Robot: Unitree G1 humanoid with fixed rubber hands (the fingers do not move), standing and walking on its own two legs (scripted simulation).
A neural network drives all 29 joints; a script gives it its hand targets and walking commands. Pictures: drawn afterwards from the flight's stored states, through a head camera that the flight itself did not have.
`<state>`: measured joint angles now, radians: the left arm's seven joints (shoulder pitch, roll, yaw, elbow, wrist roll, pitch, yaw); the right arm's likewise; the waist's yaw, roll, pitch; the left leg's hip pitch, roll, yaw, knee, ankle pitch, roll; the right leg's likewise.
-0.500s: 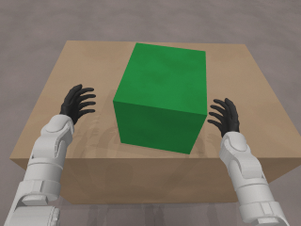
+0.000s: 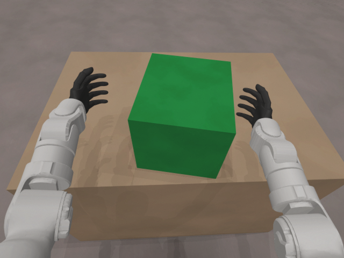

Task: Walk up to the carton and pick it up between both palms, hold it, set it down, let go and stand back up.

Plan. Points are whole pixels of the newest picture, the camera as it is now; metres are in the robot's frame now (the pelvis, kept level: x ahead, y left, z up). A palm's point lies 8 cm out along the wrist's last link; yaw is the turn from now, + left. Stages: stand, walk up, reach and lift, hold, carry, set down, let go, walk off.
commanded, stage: reach and lift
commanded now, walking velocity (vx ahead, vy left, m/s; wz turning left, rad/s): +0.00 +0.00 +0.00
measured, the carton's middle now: (183, 115) +0.51 -0.03 +0.01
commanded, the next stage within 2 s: none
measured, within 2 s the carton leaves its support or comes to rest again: neither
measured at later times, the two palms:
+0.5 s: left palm (89, 74) +0.48 +0.20 +0.18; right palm (265, 92) +0.44 -0.20 +0.17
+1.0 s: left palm (101, 105) +0.47 +0.19 +0.09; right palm (249, 120) +0.42 -0.19 +0.08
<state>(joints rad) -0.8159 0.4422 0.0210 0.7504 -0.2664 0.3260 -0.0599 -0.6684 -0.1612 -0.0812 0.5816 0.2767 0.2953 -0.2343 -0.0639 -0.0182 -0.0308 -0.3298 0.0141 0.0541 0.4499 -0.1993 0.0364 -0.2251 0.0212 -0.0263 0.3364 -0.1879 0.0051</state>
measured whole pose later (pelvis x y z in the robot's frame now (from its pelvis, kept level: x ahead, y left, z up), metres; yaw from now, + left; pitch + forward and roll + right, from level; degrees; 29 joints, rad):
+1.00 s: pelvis +0.00 -0.02 -0.01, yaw +1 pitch +17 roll -2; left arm -1.11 0.41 -0.09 1.41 -0.30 -0.06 -0.05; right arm -0.90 -0.08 -0.15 1.02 0.17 0.08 -0.23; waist -0.12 -0.02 -0.19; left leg -0.63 0.02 0.02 0.50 -0.18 0.01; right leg -0.53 0.03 -0.06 0.43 -0.20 -0.02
